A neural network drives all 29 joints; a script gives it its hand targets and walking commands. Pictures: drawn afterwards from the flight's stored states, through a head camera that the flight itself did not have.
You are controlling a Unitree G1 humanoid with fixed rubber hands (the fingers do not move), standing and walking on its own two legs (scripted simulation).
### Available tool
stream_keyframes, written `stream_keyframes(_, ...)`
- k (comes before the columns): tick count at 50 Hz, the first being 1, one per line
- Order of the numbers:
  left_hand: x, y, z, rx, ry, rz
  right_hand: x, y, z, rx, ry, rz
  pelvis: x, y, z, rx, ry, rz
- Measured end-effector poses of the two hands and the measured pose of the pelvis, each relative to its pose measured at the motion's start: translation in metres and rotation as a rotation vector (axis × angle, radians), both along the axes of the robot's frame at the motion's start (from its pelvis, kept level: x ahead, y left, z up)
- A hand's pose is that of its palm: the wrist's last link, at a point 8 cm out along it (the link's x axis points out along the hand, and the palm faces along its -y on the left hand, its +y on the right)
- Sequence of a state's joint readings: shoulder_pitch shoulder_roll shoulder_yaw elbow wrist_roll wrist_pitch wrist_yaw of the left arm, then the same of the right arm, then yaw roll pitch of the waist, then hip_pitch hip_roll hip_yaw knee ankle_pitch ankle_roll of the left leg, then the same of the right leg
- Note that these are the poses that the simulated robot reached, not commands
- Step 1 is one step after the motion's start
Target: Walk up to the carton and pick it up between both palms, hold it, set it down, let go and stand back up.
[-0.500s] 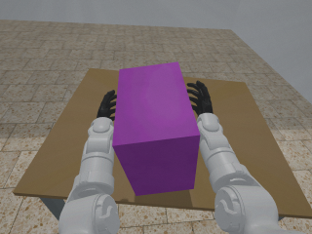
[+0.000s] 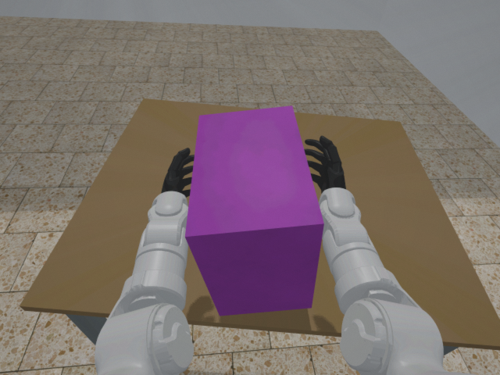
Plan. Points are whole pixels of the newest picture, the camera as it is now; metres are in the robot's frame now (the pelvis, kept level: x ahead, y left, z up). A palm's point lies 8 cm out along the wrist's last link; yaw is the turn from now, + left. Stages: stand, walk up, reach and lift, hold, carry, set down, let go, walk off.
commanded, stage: set down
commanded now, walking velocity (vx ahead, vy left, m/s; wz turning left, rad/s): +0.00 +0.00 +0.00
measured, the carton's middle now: (255, 212) +0.40 +0.02 +0.05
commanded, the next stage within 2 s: none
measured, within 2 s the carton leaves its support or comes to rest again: rests again in 1.96 s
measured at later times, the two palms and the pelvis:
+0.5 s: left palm (177, 203) +0.40 +0.15 +0.07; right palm (326, 193) +0.41 -0.10 +0.10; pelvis +0.00 +0.00 +0.00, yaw +0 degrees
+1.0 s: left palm (176, 205) +0.40 +0.16 +0.06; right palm (327, 198) +0.40 -0.10 +0.10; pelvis +0.00 +0.01 +0.00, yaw -1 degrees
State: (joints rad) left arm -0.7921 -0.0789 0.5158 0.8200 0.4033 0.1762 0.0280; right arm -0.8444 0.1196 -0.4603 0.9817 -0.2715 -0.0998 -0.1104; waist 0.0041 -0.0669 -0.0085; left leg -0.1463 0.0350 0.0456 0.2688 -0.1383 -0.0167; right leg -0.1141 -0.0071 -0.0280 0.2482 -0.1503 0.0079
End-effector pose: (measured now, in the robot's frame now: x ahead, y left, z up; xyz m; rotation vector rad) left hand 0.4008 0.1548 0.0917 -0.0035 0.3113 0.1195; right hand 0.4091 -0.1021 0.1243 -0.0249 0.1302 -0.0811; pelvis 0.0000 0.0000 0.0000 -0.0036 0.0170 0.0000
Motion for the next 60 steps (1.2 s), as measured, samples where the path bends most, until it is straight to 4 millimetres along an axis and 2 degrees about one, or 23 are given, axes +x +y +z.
stream_keyframes(16,0.004,0.004,-0.025,0.007,0.022,0.005,0.007,0.004,-0.021,-0.012,0.023,0.011,0.006,0.002,-0.001,-0.002,0.065,-0.001)
stream_keyframes(39,-0.002,0.002,-0.028,0.003,0.009,-0.003,-0.003,0.001,-0.025,-0.025,0.017,0.006,-0.004,0.004,-0.001,0.002,0.062,-0.015)
stream_keyframes(60,-0.001,0.000,-0.028,0.000,0.004,-0.008,-0.004,-0.001,-0.030,-0.030,0.022,0.011,-0.001,0.005,0.000,0.003,0.050,-0.020)
